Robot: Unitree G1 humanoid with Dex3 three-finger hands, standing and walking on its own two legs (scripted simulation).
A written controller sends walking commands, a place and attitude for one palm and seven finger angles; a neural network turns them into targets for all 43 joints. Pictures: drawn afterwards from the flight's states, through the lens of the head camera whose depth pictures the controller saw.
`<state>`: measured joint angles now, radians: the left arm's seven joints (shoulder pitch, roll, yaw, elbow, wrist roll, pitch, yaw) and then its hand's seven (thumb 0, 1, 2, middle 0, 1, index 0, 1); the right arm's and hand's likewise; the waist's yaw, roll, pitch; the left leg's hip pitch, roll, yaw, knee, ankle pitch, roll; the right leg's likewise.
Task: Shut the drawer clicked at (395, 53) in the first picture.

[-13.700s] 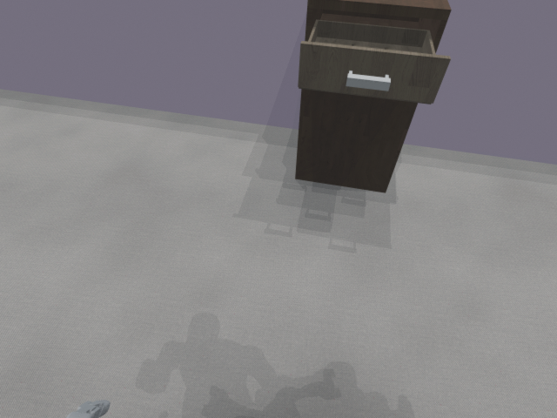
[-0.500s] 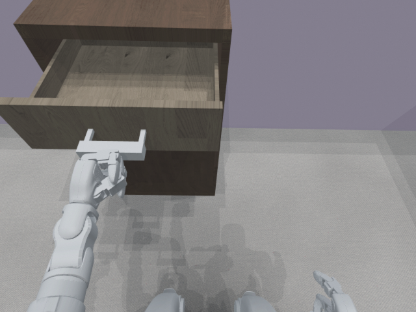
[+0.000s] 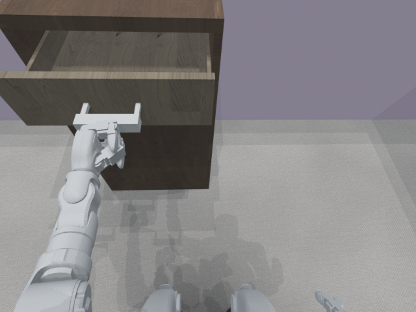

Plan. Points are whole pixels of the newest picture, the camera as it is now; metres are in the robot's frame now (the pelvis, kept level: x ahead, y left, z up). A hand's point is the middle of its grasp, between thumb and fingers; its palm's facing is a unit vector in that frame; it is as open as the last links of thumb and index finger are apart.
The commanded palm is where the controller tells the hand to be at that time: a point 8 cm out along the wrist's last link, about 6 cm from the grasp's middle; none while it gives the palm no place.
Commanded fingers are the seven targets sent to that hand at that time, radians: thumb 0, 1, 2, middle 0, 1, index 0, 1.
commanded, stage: push the drawer shut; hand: left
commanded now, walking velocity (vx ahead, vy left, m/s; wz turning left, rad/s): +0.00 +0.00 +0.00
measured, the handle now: (110, 115) +0.49 +0.20 +0.06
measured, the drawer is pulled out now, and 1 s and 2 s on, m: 0.15 0.02 0.00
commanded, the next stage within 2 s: pull the fist back off the drawer in 1.74 s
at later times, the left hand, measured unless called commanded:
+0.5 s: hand (126, 121) +0.48 +0.17 +0.05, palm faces +0.03 -1.00 -0.04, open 3.2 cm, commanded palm +0.46 +0.22 +0.06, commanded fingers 0.00 0.90 0.90 -1.40 -1.60 -1.40 -1.60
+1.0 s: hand (130, 99) +0.54 +0.17 +0.05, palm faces +0.03 -1.00 -0.03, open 3.2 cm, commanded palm +0.53 +0.21 +0.06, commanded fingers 0.00 0.90 0.90 -1.40 -1.60 -1.40 -1.60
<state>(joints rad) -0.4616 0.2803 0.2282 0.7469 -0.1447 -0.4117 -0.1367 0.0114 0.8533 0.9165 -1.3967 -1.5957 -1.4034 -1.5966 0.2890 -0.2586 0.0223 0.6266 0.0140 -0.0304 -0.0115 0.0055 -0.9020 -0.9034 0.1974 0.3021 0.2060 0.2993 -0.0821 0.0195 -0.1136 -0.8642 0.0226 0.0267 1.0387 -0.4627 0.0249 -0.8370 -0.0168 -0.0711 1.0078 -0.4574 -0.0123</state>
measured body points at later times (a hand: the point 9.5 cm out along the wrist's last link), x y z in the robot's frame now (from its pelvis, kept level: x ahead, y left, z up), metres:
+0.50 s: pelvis +0.00 +0.00 -0.01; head +0.11 +0.01 +0.43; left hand +0.47 +0.22 +0.06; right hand +0.03 -0.27 -0.13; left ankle +0.02 +0.10 -0.67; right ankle +0.02 -0.12 -0.67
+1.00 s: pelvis +0.01 +0.01 -0.01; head +0.15 +0.02 +0.41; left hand +0.54 +0.22 +0.06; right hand -0.01 -0.25 -0.12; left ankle +0.02 +0.10 -0.67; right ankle +0.02 -0.12 -0.67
